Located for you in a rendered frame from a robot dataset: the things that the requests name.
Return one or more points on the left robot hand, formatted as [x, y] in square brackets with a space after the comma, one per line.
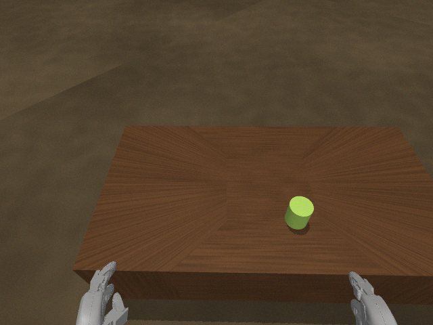
[93, 303]

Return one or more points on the can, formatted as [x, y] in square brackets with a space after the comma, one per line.
[299, 212]

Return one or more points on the right robot hand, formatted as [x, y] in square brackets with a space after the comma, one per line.
[372, 309]

